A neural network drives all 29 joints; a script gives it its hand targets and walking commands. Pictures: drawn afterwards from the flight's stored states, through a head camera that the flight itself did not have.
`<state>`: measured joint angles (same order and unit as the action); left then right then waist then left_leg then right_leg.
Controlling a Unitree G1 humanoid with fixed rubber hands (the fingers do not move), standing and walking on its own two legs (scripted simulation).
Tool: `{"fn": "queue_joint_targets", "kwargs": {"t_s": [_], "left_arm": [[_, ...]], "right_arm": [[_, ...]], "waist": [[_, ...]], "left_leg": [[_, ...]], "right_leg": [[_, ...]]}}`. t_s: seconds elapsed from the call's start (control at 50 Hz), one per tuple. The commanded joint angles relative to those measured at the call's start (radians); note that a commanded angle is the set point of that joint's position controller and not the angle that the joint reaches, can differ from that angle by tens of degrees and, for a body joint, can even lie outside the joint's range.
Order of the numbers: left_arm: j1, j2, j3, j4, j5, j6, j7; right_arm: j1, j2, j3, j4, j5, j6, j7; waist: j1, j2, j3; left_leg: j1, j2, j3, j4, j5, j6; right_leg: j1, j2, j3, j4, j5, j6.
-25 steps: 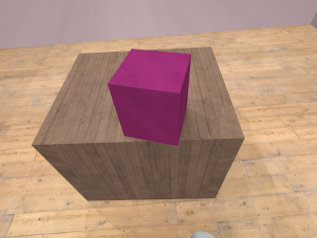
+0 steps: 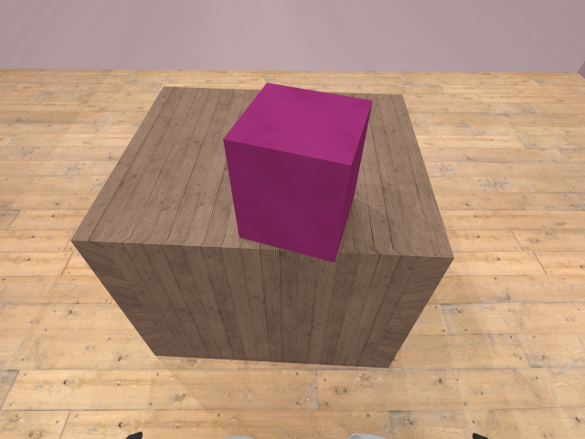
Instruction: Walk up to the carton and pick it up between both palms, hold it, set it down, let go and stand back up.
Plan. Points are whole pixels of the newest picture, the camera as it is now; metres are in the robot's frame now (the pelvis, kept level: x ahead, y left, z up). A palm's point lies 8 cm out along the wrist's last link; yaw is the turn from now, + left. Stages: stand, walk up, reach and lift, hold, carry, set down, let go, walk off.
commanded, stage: walk up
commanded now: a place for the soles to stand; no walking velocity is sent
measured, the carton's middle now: (301, 173) +0.59 +0.03 +0.01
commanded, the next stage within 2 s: none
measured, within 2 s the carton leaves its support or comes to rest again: neither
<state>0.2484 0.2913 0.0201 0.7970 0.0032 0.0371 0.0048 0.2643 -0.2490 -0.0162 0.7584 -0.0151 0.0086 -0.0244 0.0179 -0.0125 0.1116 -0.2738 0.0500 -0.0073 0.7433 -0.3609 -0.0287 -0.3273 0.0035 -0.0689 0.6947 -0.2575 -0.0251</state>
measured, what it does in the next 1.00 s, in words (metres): stands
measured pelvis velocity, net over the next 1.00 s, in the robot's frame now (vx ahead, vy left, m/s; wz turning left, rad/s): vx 0.02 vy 0.02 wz -0.05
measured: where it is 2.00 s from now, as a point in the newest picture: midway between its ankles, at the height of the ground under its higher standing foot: outside the picture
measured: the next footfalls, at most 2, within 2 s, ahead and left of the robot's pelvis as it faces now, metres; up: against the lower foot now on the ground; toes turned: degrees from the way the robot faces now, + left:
right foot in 1.88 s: +0.23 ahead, -0.07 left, +0.00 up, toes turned +0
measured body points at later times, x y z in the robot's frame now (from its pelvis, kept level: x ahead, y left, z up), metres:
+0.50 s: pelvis +0.00 +0.02 +0.01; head +0.00 +0.02 +0.46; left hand +0.04 +0.30 -0.11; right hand +0.07 -0.24 -0.11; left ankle +0.03 +0.14 -0.71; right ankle +0.08 -0.10 -0.71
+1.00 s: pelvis +0.02 +0.02 +0.01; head +0.03 +0.02 +0.46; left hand +0.13 +0.28 -0.10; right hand +0.13 -0.24 -0.09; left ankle +0.03 +0.14 -0.71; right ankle +0.08 -0.10 -0.71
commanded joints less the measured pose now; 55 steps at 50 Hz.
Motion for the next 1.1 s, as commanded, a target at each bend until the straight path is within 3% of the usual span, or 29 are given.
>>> {"fn": "queue_joint_targets", "kwargs": {"t_s": [0.0,0.04,0.08,0.1,0.12,0.16,0.18,0.24,0.28,0.32,0.36,0.42,0.46,0.48,0.52,0.56,0.6,0.62,0.64,0.66,0.68,0.74,0.78,0.82,0.88,0.9,1.0,1.04,1.08], "left_arm": [[0.082,0.142,0.033,-0.071,0.016,-0.036,-0.007],[0.048,0.154,0.032,-0.068,-0.006,-0.039,-0.004],[0.044,0.170,0.026,-0.058,-0.015,-0.039,-0.003],[0.046,0.162,0.029,-0.059,-0.018,-0.036,-0.005],[0.038,0.168,0.028,-0.072,-0.016,-0.030,-0.007],[0.072,0.149,0.023,-0.070,-0.015,-0.030,-0.019],[0.101,0.146,0.028,-0.077,-0.012,-0.029,-0.022],[0.131,0.133,0.031,-0.060,-0.005,-0.031,-0.028],[0.186,0.120,0.031,-0.043,0.003,-0.034,-0.026],[0.155,0.101,0.030,-0.057,0.000,-0.036,-0.024],[0.152,0.111,0.037,-0.054,0.012,-0.034,-0.020],[0.128,0.148,0.038,-0.064,0.005,-0.039,-0.017],[0.131,0.151,0.036,-0.084,-0.009,-0.040,-0.014],[0.105,0.149,0.038,-0.087,-0.011,-0.037,-0.016],[0.125,0.130,0.030,-0.080,-0.011,-0.037,-0.019],[0.138,0.123,0.029,-0.091,-0.011,-0.036,-0.022],[0.120,0.136,0.036,-0.097,-0.002,-0.036,-0.024],[0.108,0.108,0.031,-0.097,-0.004,-0.032,-0.024],[0.130,0.111,0.033,-0.106,-0.006,-0.033,-0.022],[0.127,0.115,0.034,-0.093,-0.002,-0.037,-0.025],[0.121,0.133,0.033,-0.106,0.000,-0.044,-0.024],[0.098,0.101,0.027,-0.112,-0.003,-0.052,-0.019],[0.082,0.110,0.030,-0.118,-0.004,-0.057,-0.017],[0.094,0.110,0.022,-0.120,-0.010,-0.056,-0.013],[0.057,0.126,0.025,-0.136,-0.009,-0.047,-0.019],[0.060,0.116,0.025,-0.138,-0.013,-0.040,-0.018],[0.035,0.144,0.021,-0.145,-0.008,-0.044,-0.022],[0.048,0.131,0.023,-0.150,-0.006,-0.047,-0.018],[0.004,0.127,0.028,-0.157,-0.007,-0.039,-0.020]], "right_arm": [[-0.004,-0.158,-0.031,-0.084,0.010,-0.003,0.011],[0.019,-0.138,-0.022,-0.081,0.007,0.001,0.011],[0.088,-0.120,-0.019,-0.080,0.007,-0.006,0.021],[0.117,-0.129,-0.026,-0.084,0.004,-0.009,0.024],[0.122,-0.139,-0.020,-0.083,0.007,-0.014,0.020],[0.115,-0.162,-0.031,-0.086,0.002,-0.025,0.018],[0.107,-0.183,-0.032,-0.101,-0.001,-0.030,0.013],[0.099,-0.175,-0.031,-0.106,0.002,-0.029,0.013],[0.070,-0.171,-0.027,-0.115,0.010,-0.029,0.016],[0.071,-0.185,-0.027,-0.121,0.010,-0.028,0.018],[0.091,-0.189,-0.027,-0.119,0.013,-0.022,0.012],[0.102,-0.155,-0.023,-0.119,0.006,-0.018,0.015],[0.130,-0.149,-0.018,-0.117,0.011,-0.021,0.017],[0.135,-0.153,-0.021,-0.117,0.007,-0.026,0.019],[0.148,-0.164,-0.020,-0.117,0.014,-0.030,0.014],[0.133,-0.183,-0.027,-0.134,0.007,-0.027,0.015],[0.109,-0.166,-0.025,-0.138,0.013,-0.029,0.015],[0.118,-0.179,-0.023,-0.146,0.010,-0.032,0.013],[0.109,-0.195,-0.030,-0.144,0.006,-0.032,0.013],[0.092,-0.181,-0.026,-0.150,0.009,-0.032,0.013],[0.097,-0.193,-0.021,-0.152,0.015,-0.032,0.014],[0.086,-0.190,-0.020,-0.168,0.011,-0.040,0.015],[0.081,-0.161,-0.006,-0.167,0.021,-0.041,0.014],[0.045,-0.168,-0.014,-0.169,0.021,-0.038,0.015],[0.070,-0.162,-0.012,-0.179,0.018,-0.032,0.015],[0.054,-0.173,-0.020,-0.179,0.016,-0.028,0.014],[0.062,-0.181,-0.021,-0.177,0.014,-0.025,0.018],[0.031,-0.183,-0.019,-0.187,0.020,-0.021,0.016],[0.044,-0.178,-0.017,-0.180,0.011,-0.023,0.018]], "waist": [[0.007,0.080,0.018],[-0.006,0.002,0.059],[-0.030,-0.060,0.035],[-0.036,-0.037,0.008],[-0.040,-0.066,0.030],[-0.024,-0.027,0.013],[-0.010,0.041,-0.008],[0.012,0.050,-0.008],[0.030,0.127,-0.018],[0.022,0.097,-0.009],[0.007,0.083,-0.002],[-0.002,-0.028,0.004],[-0.007,-0.035,-0.030],[-0.013,-0.027,-0.010],[-0.011,-0.030,-0.007],[-0.004,0.037,-0.048],[0.003,-0.004,-0.041],[0.001,0.034,-0.034],[0.009,0.071,-0.048],[0.012,0.060,-0.020],[-0.004,0.069,-0.043],[-0.003,0.053,-0.067],[-0.004,-0.003,-0.100],[0.007,0.029,-0.105],[-0.023,-0.005,-0.099],[-0.012,0.060,-0.069],[-0.024,0.017,-0.068],[0.000,0.003,-0.098],[-0.015,-0.033,-0.065]], "left_leg": [[-0.218,0.089,-0.134,-0.312,-0.313,0.100],[-0.051,0.005,-0.037,-0.185,-0.157,0.059],[0.068,-0.026,-0.021,-0.145,-0.086,0.053],[0.096,-0.006,-0.032,-0.188,-0.056,0.067],[0.040,-0.002,-0.049,-0.235,-0.069,0.069],[0.001,0.018,-0.103,-0.287,-0.132,0.080],[-0.039,0.041,-0.132,-0.332,-0.172,0.086],[-0.133,0.073,-0.183,-0.410,-0.249,0.100],[-0.210,0.085,-0.196,-0.452,-0.354,0.112],[-0.216,0.094,-0.195,-0.439,-0.311,0.101],[-0.217,0.094,-0.207,-0.429,-0.340,0.104],[-0.147,0.036,-0.120,-0.327,-0.222,0.084],[-0.065,0.017,-0.095,-0.292,-0.113,0.073],[-0.069,0.007,-0.097,-0.284,-0.141,0.085],[-0.060,0.033,-0.117,-0.306,-0.083,0.082],[-0.091,0.048,-0.136,-0.339,-0.143,0.097],[-0.127,0.072,-0.158,-0.371,-0.180,0.094],[-0.136,0.083,-0.177,-0.384,-0.146,0.086],[-0.147,0.081,-0.173,-0.394,-0.201,0.097],[-0.164,0.081,-0.185,-0.405,-0.205,0.096],[-0.144,0.082,-0.173,-0.395,-0.176,0.092],[-0.096,0.077,-0.143,-0.366,-0.047,0.089],[-0.074,0.080,-0.139,-0.343,0.041,0.080],[-0.029,0.061,-0.095,-0.311,0.090,0.085],[0.013,0.061,-0.078,-0.296,0.101,0.074],[-0.001,0.066,-0.072,-0.302,0.113,0.079],[-0.019,0.066,-0.082,-0.299,0.097,0.077],[-0.024,0.057,-0.066,-0.287,0.066,0.080],[-0.028,0.059,-0.076,-0.299,0.039,0.080]], "right_leg": [[0.088,-0.087,0.185,-0.237,-0.172,-0.017],[-0.132,-0.168,0.297,-0.400,-0.379,-0.051],[-0.231,-0.202,0.339,-0.481,-0.467,-0.060],[-0.216,-0.185,0.296,-0.470,-0.458,-0.037],[-0.186,-0.155,0.257,-0.436,-0.448,-0.029],[-0.155,-0.122,0.238,-0.397,-0.398,-0.011],[-0.098,-0.109,0.215,-0.348,-0.345,-0.013],[0.015,-0.077,0.175,-0.264,-0.200,0.002],[0.082,-0.042,0.123,-0.189,-0.148,0.013],[0.095,-0.051,0.131,-0.204,-0.098,0.014],[0.062,-0.055,0.166,-0.232,-0.166,0.006],[-0.007,-0.107,0.234,-0.332,-0.283,-0.013],[-0.066,-0.123,0.265,-0.363,-0.316,-0.020],[-0.080,-0.113,0.249,-0.368,-0.320,-0.017],[-0.072,-0.100,0.233,-0.330,-0.229,-0.014],[-0.013,-0.083,0.215,-0.278,-0.171,-0.010],[0.038,-0.069,0.183,-0.258,-0.129,0.006],[0.042,-0.058,0.178,-0.228,-0.078,0.007],[0.043,-0.060,0.188,-0.224,-0.093,0.003],[0.044,-0.057,0.197,-0.226,-0.088,0.006],[0.052,-0.061,0.194,-0.212,-0.047,0.003],[0.061,-0.066,0.195,-0.211,0.046,-0.005],[0.091,-0.074,0.195,-0.207,0.119,-0.003],[0.077,-0.085,0.212,-0.210,0.173,-0.011],[0.033,-0.092,0.224,-0.218,0.159,-0.014],[0.014,-0.087,0.224,-0.215,0.132,-0.016],[0.037,-0.069,0.205,-0.201,0.150,-0.008],[0.059,-0.080,0.223,-0.230,0.107,-0.015],[0.019,-0.079,0.232,-0.235,0.068,-0.014]]}}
